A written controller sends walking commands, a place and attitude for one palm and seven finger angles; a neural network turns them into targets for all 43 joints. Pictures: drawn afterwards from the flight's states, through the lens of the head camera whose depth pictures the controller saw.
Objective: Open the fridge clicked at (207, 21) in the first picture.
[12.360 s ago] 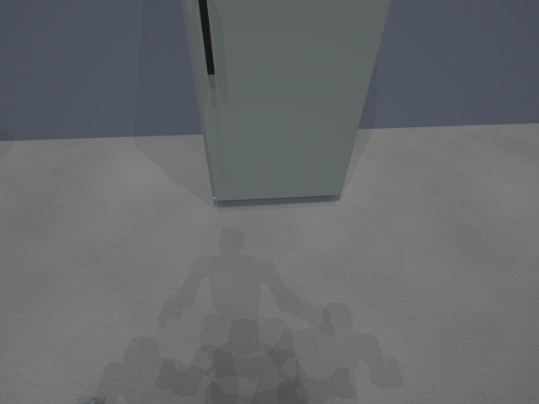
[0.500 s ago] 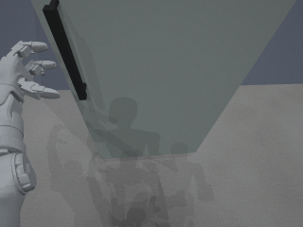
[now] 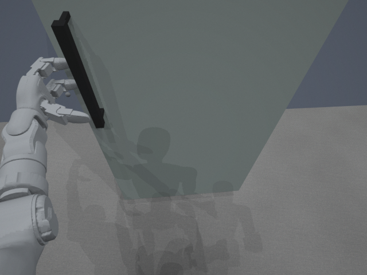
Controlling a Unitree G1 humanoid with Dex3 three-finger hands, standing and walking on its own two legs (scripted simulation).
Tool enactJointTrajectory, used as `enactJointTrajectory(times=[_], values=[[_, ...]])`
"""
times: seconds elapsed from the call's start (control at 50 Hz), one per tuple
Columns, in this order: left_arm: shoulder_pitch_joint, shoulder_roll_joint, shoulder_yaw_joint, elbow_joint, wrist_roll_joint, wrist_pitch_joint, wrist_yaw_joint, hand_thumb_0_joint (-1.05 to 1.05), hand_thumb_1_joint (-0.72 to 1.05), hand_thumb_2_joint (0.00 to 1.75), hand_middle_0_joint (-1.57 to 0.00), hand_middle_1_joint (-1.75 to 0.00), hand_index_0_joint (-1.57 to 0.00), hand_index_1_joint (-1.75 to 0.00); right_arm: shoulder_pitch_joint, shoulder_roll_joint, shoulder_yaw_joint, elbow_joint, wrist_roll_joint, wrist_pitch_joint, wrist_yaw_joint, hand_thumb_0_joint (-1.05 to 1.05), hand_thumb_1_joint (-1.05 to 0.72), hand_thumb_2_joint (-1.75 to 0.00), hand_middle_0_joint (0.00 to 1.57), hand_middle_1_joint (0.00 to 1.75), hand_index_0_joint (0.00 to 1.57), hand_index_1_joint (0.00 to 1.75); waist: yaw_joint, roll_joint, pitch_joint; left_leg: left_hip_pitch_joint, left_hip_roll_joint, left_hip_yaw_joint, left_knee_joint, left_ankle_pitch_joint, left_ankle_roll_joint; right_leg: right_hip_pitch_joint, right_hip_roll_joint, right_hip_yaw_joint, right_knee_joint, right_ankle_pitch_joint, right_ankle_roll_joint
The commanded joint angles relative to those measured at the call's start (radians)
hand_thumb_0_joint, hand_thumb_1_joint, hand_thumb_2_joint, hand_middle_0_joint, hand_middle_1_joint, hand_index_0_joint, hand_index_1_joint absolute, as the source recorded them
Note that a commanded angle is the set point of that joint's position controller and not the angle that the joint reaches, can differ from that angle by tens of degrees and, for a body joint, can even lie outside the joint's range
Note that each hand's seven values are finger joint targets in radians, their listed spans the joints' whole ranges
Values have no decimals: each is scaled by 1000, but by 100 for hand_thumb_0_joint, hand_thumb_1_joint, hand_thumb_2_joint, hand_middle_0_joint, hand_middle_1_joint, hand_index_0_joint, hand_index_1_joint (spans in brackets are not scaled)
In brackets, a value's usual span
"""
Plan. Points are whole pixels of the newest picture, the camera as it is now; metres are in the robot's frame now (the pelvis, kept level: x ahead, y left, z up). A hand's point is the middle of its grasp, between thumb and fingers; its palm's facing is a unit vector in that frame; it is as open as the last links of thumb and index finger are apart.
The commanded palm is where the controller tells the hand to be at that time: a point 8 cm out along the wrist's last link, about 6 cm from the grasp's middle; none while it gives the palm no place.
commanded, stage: feel for the door with the fingertips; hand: left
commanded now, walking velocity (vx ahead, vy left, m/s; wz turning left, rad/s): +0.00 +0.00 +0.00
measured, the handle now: (85, 79) +0.52 +0.21 +0.14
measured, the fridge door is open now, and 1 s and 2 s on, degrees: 0 0 0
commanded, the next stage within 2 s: slide the fingers in behind the handle in 0.28 s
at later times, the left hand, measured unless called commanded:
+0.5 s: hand (66, 88) +0.47 +0.24 +0.15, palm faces +0.04 -1.00 +0.00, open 13.5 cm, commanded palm +0.45 +0.29 +0.14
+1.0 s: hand (75, 93) +0.46 +0.22 +0.14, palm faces +0.06 -1.00 +0.01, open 14.0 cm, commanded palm +0.43 +0.27 +0.14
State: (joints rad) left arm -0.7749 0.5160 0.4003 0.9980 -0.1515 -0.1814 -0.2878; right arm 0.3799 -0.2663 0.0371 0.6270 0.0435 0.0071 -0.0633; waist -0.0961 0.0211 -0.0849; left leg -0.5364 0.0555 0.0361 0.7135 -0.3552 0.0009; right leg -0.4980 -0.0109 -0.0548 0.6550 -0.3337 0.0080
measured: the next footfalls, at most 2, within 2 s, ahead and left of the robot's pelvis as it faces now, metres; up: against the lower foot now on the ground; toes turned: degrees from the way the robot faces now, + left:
none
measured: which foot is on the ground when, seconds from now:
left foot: down 0.00-1.00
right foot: down 0.00-1.00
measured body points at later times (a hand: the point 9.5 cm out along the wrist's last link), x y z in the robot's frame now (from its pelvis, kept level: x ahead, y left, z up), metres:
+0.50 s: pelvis -0.02 +0.00 -0.01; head +0.06 +0.01 +0.44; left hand +0.46 +0.29 +0.15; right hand -0.01 -0.28 -0.11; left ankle -0.01 +0.12 -0.72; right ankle -0.01 -0.13 -0.72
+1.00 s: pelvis +0.00 +0.01 +0.00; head +0.05 +0.02 +0.44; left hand +0.46 +0.28 +0.14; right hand +0.04 -0.26 -0.11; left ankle -0.01 +0.12 -0.72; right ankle -0.01 -0.13 -0.72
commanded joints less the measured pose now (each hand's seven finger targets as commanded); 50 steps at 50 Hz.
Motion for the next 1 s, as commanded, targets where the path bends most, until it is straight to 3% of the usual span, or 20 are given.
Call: enactJointTrajectory(times=[0.0, 0.02, 0.08, 0.2, 0.24, 0.34, 0.36, 0.4, 0.48, 0.52, 0.56, 0.6, 0.64, 0.68, 0.74, 0.8, 0.86, 0.92, 0.94, 0.98], values=[[-498, 278, 19, -145, -30, -76, -27, 0, -50, 30, -30, -120, -30, -120, 70, -175, -64, -69, 1, -31, -16, 0, -90, -90, 20, 30, 20, 30, -19, 40, -303, 196, -35, -39, -63, 305, 33, 100, 39, 25, -65, 354, -18], [-485, 303, 39, -105, -31, -74, -29, 0, -50, 30, -30, -120, -30, -120, 81, -180, -65, -66, 1, -29, -20, 0, -90, -90, 20, 30, 20, 30, -19, -6, -284, 170, -35, -42, -63, 288, 36, 107, 37, 24, -67, 342, -19], [-565, 307, 3, -76, -13, -69, -38, 0, -50, 30, -30, -120, -30, -120, 77, -183, -58, -64, 2, -29, -23, 0, -90, -90, 20, 30, 20, 30, -37, 49, -264, 145, -39, -43, -68, 224, 35, 65, 31, 33, -73, 285, -15], [-623, 347, 24, -40, -9, -107, -39, 0, -50, 30, -30, -120, -30, -120, 103, -188, -60, -51, -3, -36, -24, 0, -90, -90, 20, 30, 20, 30, -46, 58, -327, 145, -41, -48, -48, 225, 36, 70, 34, 42, -63, 282, -12], [-607, 396, 63, -25, -3, -113, -39, 0, -50, 30, -30, -120, -30, -120, 113, -193, -60, -51, -5, -32, -23, 0, -90, -90, 20, 30, 20, 30, -37, 56, -364, 136, -41, -45, -41, 242, 38, 89, 34, 46, -54, 302, -11], [-657, 416, 51, -8, 7, -101, -47, 0, -50, 30, -30, -120, -30, -120, 132, -198, -62, -47, -3, -25, -25, 0, -90, -90, 20, 30, 20, 30, -58, 74, -339, 120, -37, -47, -39, 222, 40, 54, 36, 45, -62, 278, -6], [-659, 401, 35, 7, 11, -95, -48, 0, -50, 30, -30, -120, -30, -120, 133, -196, -59, -46, -3, -24, -25, 0, -90, -90, 20, 30, 20, 30, -60, 96, -326, 120, -37, -50, -42, 212, 37, 36, 36, 40, -63, 258, -9], [-652, 402, 42, 38, 8, -86, -45, 0, -50, 30, -30, -120, -30, -120, 146, -199, -61, -43, -5, -25, -25, 0, -90, -90, 20, 30, 20, 30, -66, 50, -305, 100, -35, -54, -45, 183, 39, 27, 39, 38, -71, 227, -5], [-639, 347, 9, -3, 3, -93, -49, 0, -50, 30, -30, -120, -30, -120, 147, -192, -63, -50, -7, -25, -19, 0, -90, -90, 20, 30, 20, 30, -60, 114, -338, 155, -31, -57, -44, 217, 32, -5, 42, 27, -61, 224, -12], [-625, 360, 32, 7, -4, -94, -41, 0, -50, 30, -30, -120, -30, -120, 156, -196, -63, -48, -10, -25, -18, 0, -90, -90, 20, 30, 20, 30, -54, 65, -316, 139, -30, -64, -45, 206, 35, -1, 45, 21, -61, 208, -15], [-629, 330, 15, -41, -2, -99, -39, 0, -50, 30, -30, -120, -30, -120, 151, -192, -66, -51, -12, -28, -13, 0, -90, -90, 20, 30, 20, 30, -47, 116, -363, 186, -29, -62, -45, 236, 30, -8, 45, 20, -54, 225, -15], [-569, 345, 44, -38, -7, -97, -34, 0, -50, 30, -30, -120, -30, -120, 149, -192, -67, -56, -12, -28, -10, 0, -90, -90, 20, 30, 20, 30, -28, 90, -357, 180, -27, -63, -48, 242, 27, 6, 48, 15, -51, 226, -19], [-571, 302, 12, -56, -14, -97, -33, 0, -50, 30, -30, -120, -30, -120, 134, -188, -65, -61, -9, -29, -8, 0, -90, -90, 20, 30, 20, 30, -37, 96, -326, 174, -27, -55, -51, 225, 30, -6, 48, 16, -57, 219, -16], [-546, 338, 50, -90, -14, -103, -24, 0, -50, 30, -30, -120, -30, -120, 134, -191, -70, -67, -9, -29, -8, 0, -90, -90, 20, 30, 20, 30, -20, 62, -349, 177, -25, -60, -56, 241, 29, 24, 49, 14, -51, 233, -19], [-559, 293, 27, -190, -20, -121, -12, 0, -50, 30, -30, -120, -30, -120, 114, -180, -70, -78, -9, -33, -3, 0, -90, -90, 20, 30, 20, 30, -17, 129, -387, 244, -24, -62, -52, 299, 23, 18, 52, 9, -41, 262, -24], [-513, 287, 42, -173, -28, -108, 3, 0, -50, 30, -30, -120, -30, -120, 104, -179, -70, -78, -8, -34, -4, 0, -90, -90, 20, 30, 20, 30, -8, 68, -346, 212, -23, -59, -58, 288, 24, 37, 52, 8, -46, 266, -21], [-561, 247, -4, -209, -11, -103, 19, 0, -50, 30, -30, -120, -30, -120, 91, -171, -68, -71, -6, -38, -4, 0, -90, -90, 20, 30, 20, 30, -19, 140, -328, 244, -23, -65, -58, 312, 18, 6, 49, 6, -43, 268, -25], [-529, 239, 11, -208, -22, -97, 33, 0, -50, 30, -30, -120, -30, -120, 97, -175, -71, -70, -10, -42, -4, 0, -90, -90, 20, 30, 20, 30, -12, 72, -346, 250, -24, -68, -50, 343, 21, 36, 50, 3, -40, 296, -27], [-521, 258, 30, -220, -19, -97, 35, 0, -50, 30, -30, -120, -30, -120, 92, -175, -71, -72, -9, -43, -2, 0, -90, -90, 20, 30, 20, 30, -1, 85, -380, 260, -24, -65, -51, 370, 19, 54, 48, 8, -34, 327, -26], [-480, 210, 3, -184, -21, -82, 33, 0, -50, 30, -30, -120, -30, -120, 85, -168, -70, -73, -8, -41, 1, 0, -90, -90, 20, 30, 20, 30, -5, 59, -347, 244, -25, -59, -50, 369, 19, 50, 48, 4, -37, 335, -23]])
